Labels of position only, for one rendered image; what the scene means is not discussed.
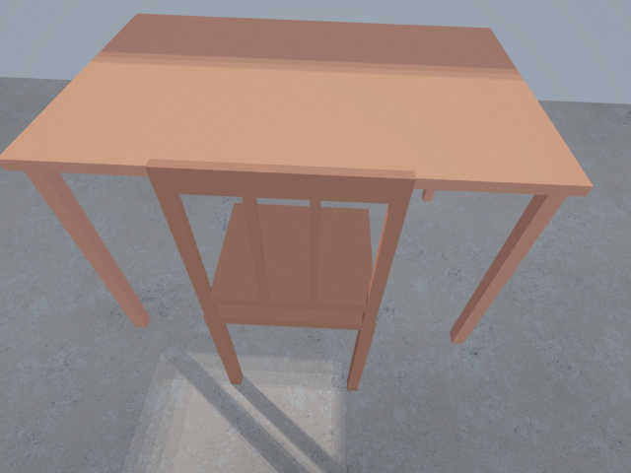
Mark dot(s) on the chair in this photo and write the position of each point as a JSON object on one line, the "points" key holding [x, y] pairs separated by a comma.
{"points": [[283, 265]]}

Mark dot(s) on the table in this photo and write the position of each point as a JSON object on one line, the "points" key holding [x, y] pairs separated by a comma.
{"points": [[446, 102]]}

